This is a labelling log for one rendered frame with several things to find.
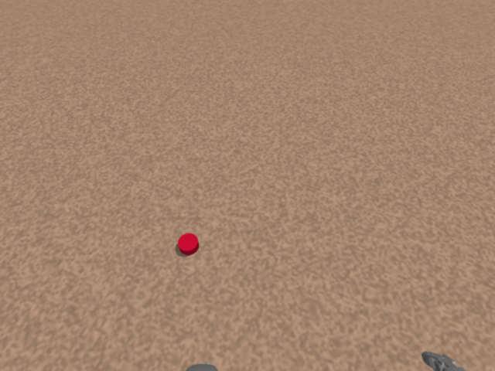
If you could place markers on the tin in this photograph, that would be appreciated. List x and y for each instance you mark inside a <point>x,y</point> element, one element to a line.
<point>188,244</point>

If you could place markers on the right robot hand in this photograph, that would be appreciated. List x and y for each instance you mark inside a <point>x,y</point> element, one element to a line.
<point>440,363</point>

